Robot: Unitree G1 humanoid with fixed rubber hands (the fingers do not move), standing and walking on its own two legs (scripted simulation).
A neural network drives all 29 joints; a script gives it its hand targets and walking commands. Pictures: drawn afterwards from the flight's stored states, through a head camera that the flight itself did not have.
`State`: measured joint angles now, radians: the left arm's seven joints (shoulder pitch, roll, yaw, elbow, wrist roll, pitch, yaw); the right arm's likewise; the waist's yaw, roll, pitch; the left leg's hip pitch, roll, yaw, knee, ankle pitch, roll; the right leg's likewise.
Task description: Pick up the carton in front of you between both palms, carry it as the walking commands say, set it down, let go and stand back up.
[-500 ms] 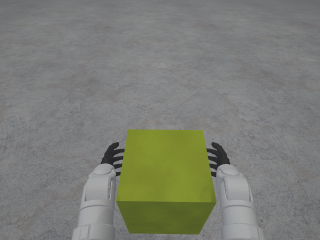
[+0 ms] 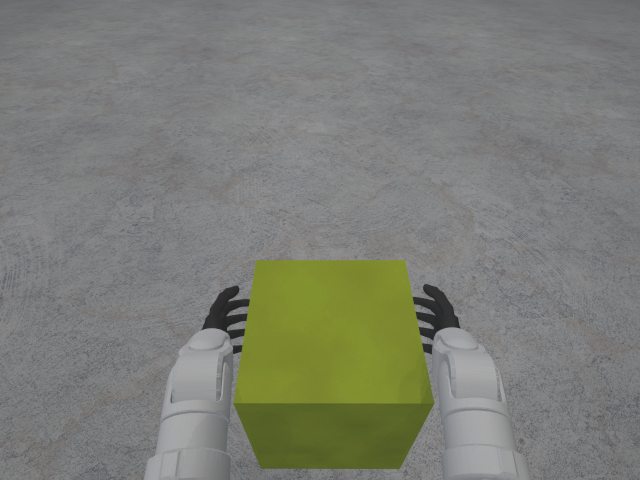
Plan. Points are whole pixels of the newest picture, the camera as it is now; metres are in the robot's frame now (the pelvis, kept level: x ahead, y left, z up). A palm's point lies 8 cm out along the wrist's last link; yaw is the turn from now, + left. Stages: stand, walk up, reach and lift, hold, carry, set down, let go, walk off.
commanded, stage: set down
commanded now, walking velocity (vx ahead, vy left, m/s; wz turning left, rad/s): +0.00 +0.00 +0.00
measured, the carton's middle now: (330, 368) +0.30 +0.00 -0.04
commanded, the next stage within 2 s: none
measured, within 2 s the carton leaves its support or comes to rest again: neither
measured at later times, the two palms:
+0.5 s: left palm (226, 370) +0.34 +0.17 -0.11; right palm (403, 358) +0.36 -0.13 -0.10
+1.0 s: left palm (234, 382) +0.39 +0.18 -0.24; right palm (382, 370) +0.42 -0.11 -0.24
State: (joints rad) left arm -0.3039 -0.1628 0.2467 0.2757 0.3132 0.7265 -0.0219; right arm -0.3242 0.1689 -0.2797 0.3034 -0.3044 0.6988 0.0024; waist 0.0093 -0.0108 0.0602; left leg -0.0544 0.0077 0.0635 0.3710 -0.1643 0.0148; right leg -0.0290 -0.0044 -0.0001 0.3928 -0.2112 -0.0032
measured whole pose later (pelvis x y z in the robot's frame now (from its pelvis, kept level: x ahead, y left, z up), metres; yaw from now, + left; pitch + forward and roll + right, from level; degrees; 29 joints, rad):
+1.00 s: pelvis -0.07 +0.00 -0.18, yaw -2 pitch +39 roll +1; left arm -0.90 -0.09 0.58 0.53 0.32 0.33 -0.03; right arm -0.99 0.09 -0.51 0.64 -0.32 0.29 -0.03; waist 0.06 -0.05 -0.09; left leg -1.64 0.00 0.00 1.36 -0.40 -0.01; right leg -1.63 0.04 0.05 1.39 -0.43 0.01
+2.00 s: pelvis -0.09 +0.00 -0.38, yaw -2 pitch +42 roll +1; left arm -1.35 0.19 0.43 0.73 0.03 0.30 0.05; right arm -1.52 -0.24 -0.18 0.94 -0.01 0.26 -0.15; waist 0.13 -0.05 0.30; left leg -2.27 -0.01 -0.02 2.08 -0.54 -0.03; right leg -2.26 0.07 0.02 2.10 -0.58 0.02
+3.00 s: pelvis -0.09 -0.01 -0.41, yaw -1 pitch +36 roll +3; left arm -1.43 0.24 0.53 0.93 0.12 0.21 -0.11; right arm -1.58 -0.24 -0.29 1.06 -0.13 0.18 -0.01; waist 0.13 -0.03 0.42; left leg -2.24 -0.01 -0.02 2.18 -0.57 -0.06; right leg -2.25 0.09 0.03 2.22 -0.60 0.00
